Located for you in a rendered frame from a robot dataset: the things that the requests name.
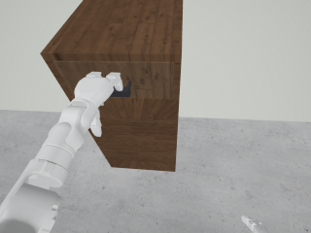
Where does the handle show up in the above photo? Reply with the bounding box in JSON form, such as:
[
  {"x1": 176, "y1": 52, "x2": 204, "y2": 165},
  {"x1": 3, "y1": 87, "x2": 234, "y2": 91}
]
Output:
[{"x1": 110, "y1": 81, "x2": 132, "y2": 98}]

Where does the drawer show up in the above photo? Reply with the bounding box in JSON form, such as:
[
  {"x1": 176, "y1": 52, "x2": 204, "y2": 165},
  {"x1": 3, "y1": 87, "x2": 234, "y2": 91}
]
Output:
[{"x1": 52, "y1": 60, "x2": 175, "y2": 99}]

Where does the robot left hand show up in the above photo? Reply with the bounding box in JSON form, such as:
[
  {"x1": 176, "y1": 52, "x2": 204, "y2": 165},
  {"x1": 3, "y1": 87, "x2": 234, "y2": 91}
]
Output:
[{"x1": 74, "y1": 71, "x2": 123, "y2": 137}]

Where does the robot right hand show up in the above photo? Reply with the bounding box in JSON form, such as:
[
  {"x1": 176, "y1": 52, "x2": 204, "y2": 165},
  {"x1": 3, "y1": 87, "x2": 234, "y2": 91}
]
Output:
[{"x1": 241, "y1": 215, "x2": 269, "y2": 233}]

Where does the robot left upper arm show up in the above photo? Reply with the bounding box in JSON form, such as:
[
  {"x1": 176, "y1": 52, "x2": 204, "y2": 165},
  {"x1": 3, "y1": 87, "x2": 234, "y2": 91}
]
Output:
[{"x1": 0, "y1": 183, "x2": 62, "y2": 233}]

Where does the left robot forearm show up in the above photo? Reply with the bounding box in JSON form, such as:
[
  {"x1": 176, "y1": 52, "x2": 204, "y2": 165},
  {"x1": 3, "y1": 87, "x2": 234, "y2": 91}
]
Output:
[{"x1": 0, "y1": 97, "x2": 97, "y2": 219}]

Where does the cabinet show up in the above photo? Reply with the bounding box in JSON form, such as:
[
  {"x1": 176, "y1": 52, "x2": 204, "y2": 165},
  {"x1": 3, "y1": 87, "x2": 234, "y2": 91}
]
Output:
[{"x1": 40, "y1": 0, "x2": 184, "y2": 172}]

